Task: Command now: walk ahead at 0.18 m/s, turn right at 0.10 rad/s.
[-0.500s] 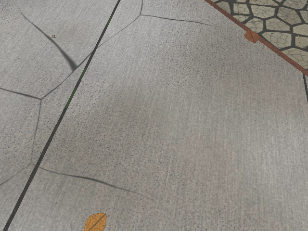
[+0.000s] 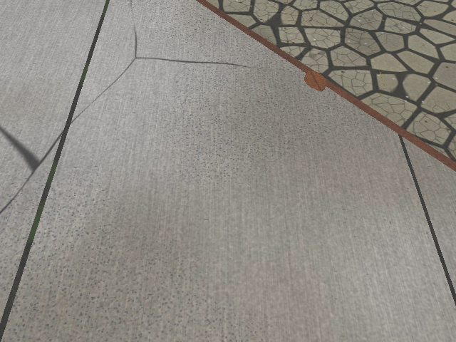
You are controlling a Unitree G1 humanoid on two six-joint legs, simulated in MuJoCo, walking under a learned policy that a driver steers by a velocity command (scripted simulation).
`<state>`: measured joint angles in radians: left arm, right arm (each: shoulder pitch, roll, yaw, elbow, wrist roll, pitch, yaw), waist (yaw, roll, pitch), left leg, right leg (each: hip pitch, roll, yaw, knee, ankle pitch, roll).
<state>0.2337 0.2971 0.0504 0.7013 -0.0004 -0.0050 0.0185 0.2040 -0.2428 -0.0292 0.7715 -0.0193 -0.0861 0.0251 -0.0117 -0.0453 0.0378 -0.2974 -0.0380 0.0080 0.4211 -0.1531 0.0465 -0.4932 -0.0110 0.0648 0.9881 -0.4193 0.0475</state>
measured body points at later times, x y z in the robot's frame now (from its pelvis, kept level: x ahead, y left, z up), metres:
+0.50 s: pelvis +0.08 -0.02 -0.01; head +0.09 -0.02 +0.44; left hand +0.23 +0.23 -0.11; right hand +0.18 -0.28 -0.14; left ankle +0.04 +0.10 -0.74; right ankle +0.10 -0.15 -0.74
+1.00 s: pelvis +0.07 -0.02 +0.00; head +0.08 -0.02 +0.45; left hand +0.16 +0.24 -0.14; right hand +0.12 -0.28 -0.15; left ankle +0.04 +0.10 -0.74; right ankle +0.10 -0.15 -0.74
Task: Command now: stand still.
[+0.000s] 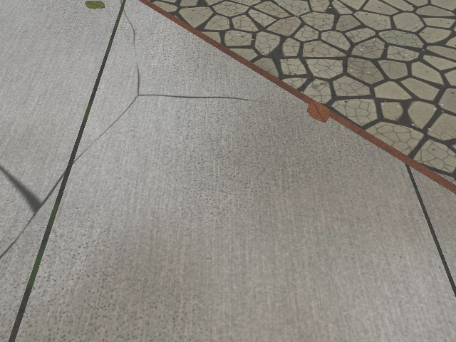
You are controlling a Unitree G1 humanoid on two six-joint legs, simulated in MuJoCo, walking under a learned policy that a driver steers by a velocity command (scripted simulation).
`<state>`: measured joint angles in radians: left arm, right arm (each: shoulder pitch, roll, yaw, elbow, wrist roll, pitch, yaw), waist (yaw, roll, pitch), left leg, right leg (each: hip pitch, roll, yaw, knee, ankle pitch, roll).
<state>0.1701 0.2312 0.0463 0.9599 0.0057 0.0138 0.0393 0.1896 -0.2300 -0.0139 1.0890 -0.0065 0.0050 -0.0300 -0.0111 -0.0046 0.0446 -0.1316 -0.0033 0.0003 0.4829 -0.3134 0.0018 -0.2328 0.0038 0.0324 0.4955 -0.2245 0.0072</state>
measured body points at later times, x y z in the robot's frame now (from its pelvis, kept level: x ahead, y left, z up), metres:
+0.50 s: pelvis +0.00 +0.00 +0.00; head +0.01 +0.00 +0.45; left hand +0.04 +0.25 -0.15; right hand +0.00 -0.24 -0.16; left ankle -0.03 +0.12 -0.74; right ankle +0.03 -0.12 -0.74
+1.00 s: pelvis +0.00 +0.00 +0.00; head +0.01 +0.01 +0.45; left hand +0.03 +0.25 -0.16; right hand -0.02 -0.23 -0.16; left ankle -0.03 +0.12 -0.74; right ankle +0.03 -0.12 -0.74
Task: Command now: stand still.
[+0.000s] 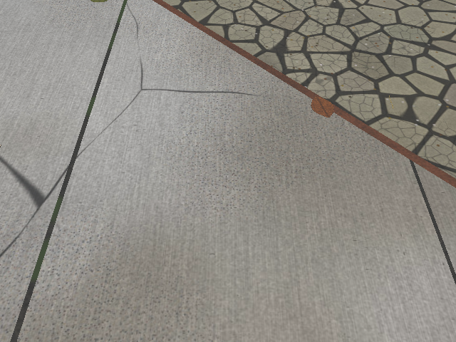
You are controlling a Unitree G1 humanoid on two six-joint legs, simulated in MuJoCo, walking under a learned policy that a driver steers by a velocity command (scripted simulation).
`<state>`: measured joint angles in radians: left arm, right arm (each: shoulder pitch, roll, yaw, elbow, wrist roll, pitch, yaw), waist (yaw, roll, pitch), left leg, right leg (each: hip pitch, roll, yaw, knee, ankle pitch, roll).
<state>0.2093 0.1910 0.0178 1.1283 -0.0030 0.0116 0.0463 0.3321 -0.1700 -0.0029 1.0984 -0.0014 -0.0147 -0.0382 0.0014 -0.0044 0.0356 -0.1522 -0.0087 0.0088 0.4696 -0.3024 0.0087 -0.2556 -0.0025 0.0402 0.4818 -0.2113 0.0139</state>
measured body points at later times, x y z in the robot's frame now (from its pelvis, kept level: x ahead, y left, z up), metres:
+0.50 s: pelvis +0.11 -0.04 +0.01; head +0.11 -0.06 +0.46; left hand +0.05 +0.20 -0.14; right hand +0.17 -0.30 -0.14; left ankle +0.08 +0.10 -0.65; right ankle +0.05 -0.13 -0.74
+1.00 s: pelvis +0.23 -0.02 -0.01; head +0.25 -0.02 +0.44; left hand +0.28 +0.23 -0.16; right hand +0.33 -0.26 -0.15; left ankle +0.31 +0.07 -0.74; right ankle +0.23 -0.15 -0.74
